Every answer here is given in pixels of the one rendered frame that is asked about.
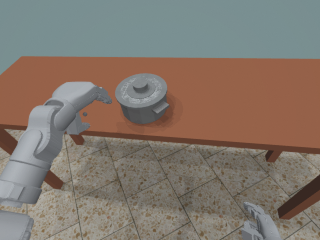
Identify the robot left upper arm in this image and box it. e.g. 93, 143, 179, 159
0, 210, 34, 240

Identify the knob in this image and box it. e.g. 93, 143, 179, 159
132, 78, 148, 92

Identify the pot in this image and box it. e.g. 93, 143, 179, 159
120, 95, 170, 124

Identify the left robot forearm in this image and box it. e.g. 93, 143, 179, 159
0, 97, 76, 208

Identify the table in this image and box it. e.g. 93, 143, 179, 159
0, 56, 320, 220

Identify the right robot hand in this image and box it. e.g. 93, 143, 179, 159
241, 202, 281, 240

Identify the lid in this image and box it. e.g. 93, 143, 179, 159
115, 73, 167, 110

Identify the left robot hand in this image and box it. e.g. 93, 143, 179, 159
52, 81, 112, 135

